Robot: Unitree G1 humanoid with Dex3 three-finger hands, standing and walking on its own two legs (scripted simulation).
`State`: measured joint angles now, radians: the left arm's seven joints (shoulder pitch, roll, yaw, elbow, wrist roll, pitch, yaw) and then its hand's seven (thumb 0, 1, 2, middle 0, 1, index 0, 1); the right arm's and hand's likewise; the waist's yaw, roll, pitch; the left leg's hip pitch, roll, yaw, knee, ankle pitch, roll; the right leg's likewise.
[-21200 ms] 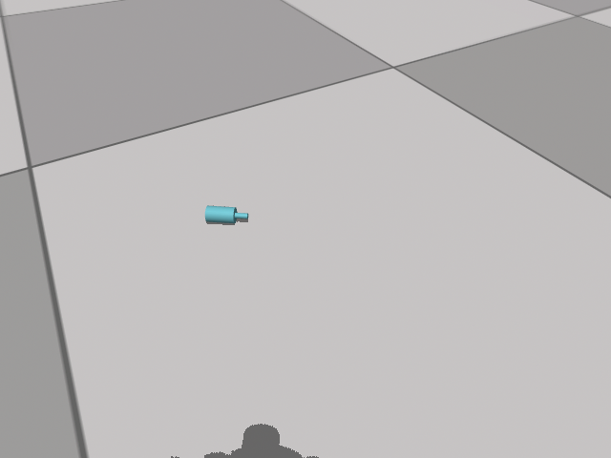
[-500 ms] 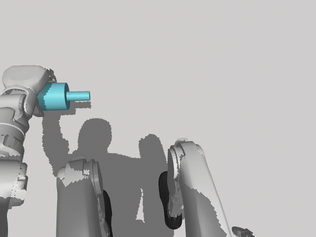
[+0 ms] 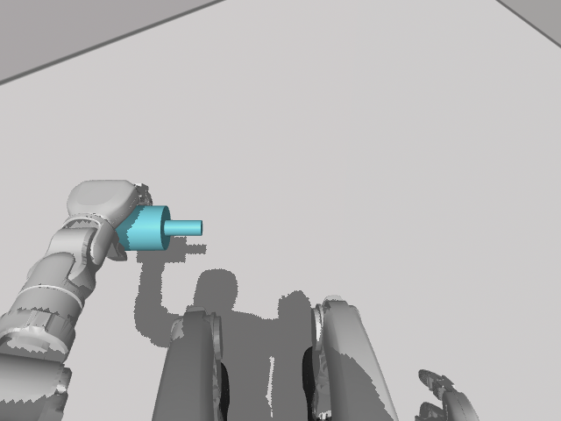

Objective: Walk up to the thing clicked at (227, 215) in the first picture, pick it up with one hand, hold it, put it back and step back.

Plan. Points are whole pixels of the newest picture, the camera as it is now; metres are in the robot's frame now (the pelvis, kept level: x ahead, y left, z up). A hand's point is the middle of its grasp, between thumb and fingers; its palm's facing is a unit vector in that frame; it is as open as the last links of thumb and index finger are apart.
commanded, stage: lift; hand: left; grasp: from above
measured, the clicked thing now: (144, 227) +0.43 +0.20 -0.11
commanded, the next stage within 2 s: hold in 0.84 s
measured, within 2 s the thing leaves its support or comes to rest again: neither
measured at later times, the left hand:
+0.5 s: hand (69, 202) +0.38 +0.22 +0.08, palm faces -0.46 -0.03 -0.89, open 9.9 cm
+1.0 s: hand (36, 153) +0.40 +0.22 +0.15, palm faces -0.47 -0.03 -0.88, open 9.9 cm
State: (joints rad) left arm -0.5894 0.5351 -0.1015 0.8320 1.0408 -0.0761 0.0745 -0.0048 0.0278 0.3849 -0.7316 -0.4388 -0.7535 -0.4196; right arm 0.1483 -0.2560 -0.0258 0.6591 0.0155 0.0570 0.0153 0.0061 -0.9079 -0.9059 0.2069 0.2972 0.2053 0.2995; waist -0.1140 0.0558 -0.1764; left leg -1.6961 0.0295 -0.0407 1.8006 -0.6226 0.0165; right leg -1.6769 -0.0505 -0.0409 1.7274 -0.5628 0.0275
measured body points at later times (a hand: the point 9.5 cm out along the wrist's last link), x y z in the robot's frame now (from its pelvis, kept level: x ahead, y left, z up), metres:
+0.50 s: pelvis +0.04 +0.00 +0.16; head +0.11 +0.01 +0.61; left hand +0.40 +0.22 +0.13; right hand +0.12 -0.27 +0.04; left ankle +0.08 +0.11 -0.49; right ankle +0.10 -0.14 -0.49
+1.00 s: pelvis +0.08 +0.00 +0.22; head +0.13 +0.00 +0.67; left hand +0.42 +0.22 +0.20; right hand +0.17 -0.27 +0.10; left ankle +0.08 +0.11 -0.49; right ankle +0.10 -0.14 -0.49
